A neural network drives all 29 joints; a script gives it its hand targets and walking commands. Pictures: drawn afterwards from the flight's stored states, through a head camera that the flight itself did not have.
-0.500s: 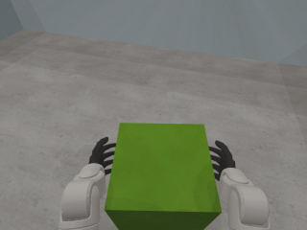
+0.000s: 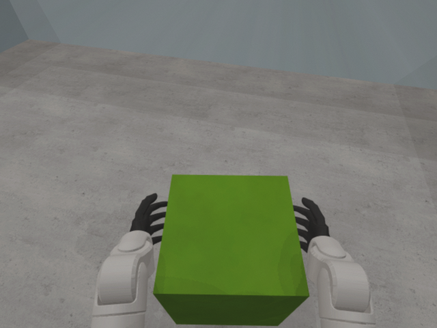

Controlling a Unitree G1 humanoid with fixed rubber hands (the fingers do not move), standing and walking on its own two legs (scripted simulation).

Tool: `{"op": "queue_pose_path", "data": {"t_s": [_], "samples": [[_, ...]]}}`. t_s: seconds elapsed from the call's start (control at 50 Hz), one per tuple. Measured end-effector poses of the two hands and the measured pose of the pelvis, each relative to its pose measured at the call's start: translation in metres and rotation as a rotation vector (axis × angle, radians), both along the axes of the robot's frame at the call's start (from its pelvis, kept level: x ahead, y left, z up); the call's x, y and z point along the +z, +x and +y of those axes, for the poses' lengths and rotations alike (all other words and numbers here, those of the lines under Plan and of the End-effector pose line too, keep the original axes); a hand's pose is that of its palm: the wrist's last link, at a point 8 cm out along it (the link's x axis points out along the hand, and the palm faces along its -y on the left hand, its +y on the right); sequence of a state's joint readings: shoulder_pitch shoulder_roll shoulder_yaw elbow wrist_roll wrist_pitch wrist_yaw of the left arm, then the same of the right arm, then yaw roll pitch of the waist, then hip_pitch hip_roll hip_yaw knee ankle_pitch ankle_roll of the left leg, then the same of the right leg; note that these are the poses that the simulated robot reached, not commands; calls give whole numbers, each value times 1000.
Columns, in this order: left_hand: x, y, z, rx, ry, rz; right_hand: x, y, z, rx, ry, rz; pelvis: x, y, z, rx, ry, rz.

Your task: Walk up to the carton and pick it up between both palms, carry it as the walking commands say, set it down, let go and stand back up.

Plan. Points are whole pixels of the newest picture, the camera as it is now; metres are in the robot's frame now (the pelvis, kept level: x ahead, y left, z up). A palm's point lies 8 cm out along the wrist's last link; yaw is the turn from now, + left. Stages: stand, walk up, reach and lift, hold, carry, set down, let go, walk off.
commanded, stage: carry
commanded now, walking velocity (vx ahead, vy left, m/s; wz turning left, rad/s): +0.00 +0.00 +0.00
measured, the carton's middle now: (228, 255) +0.27 +0.00 -0.02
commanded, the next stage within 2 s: hold in 0.34 s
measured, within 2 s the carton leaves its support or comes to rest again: neither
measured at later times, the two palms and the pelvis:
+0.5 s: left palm (155, 243) +0.27 +0.14 +0.04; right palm (324, 258) +0.25 -0.16 +0.03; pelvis +0.00 +0.00 +0.01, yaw -6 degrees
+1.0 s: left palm (147, 224) +0.29 +0.15 +0.06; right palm (318, 236) +0.27 -0.15 +0.07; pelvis -0.01 +0.02 +0.01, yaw -6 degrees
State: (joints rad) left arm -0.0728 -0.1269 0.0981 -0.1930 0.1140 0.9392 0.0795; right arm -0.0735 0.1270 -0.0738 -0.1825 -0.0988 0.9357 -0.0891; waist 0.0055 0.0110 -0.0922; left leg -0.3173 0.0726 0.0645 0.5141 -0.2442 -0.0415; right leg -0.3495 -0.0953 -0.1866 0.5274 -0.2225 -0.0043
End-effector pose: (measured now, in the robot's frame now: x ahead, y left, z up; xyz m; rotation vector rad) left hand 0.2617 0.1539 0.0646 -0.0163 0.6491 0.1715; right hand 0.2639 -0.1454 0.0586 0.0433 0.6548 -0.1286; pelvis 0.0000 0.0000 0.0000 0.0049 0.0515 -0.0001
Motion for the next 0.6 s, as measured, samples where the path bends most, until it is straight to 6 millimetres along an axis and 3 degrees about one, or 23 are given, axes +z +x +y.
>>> {"op": "queue_pose_path", "data": {"t_s": [0.36, 0.44, 0.6], "samples": [[-16, 7, -7, -15, 20, 1, -15, 7, -7, 6, -14, 0, 1, 1, -6, -4, -1, -18], [-31, 5, -12, -79, 67, 50, -31, -4, -12, -14, -24, 50, 5, -1, -5, -50, 1, -79], [-23, 6, -17, -118, 41, -2, -24, -22, -16, -67, -35, -1, 7, -4, 7, -158, -8, -105]]}}
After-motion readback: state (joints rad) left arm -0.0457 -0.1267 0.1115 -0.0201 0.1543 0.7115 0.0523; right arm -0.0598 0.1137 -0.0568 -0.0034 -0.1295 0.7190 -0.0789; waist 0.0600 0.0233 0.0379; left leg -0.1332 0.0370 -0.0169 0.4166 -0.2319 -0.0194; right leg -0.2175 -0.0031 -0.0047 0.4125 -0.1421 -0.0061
